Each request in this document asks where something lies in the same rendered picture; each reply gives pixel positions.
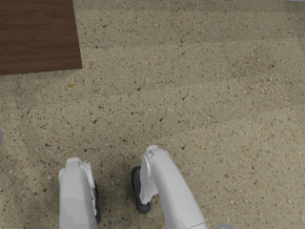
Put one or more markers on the robot left thigh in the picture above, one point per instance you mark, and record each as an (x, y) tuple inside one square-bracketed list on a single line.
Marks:
[(75, 197)]

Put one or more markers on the robot right thigh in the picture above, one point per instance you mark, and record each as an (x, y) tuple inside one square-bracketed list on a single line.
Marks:
[(179, 207)]

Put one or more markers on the robot thigh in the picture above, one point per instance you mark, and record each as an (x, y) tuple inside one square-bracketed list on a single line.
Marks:
[(179, 207), (75, 197)]

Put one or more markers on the cabinet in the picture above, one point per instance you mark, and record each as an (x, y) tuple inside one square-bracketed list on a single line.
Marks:
[(38, 36)]

